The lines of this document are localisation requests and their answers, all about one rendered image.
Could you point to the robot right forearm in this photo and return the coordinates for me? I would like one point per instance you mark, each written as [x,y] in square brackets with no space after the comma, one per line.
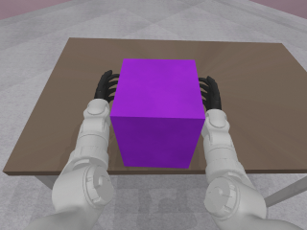
[219,152]

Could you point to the table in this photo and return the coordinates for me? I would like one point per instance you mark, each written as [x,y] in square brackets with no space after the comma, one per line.
[263,91]

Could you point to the robot left upper arm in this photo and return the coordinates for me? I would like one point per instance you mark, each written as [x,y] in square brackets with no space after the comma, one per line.
[79,197]

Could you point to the robot left forearm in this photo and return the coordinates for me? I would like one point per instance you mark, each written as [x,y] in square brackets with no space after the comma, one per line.
[93,138]

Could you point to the robot right hand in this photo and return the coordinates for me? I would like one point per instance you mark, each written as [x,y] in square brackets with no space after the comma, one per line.
[213,98]

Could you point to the robot left hand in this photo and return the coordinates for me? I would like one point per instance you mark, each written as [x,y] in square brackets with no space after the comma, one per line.
[103,91]

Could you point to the robot right upper arm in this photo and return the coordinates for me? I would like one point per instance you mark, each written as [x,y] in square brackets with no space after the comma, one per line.
[234,205]

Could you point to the carton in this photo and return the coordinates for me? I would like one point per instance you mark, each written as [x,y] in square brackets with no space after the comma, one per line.
[157,112]

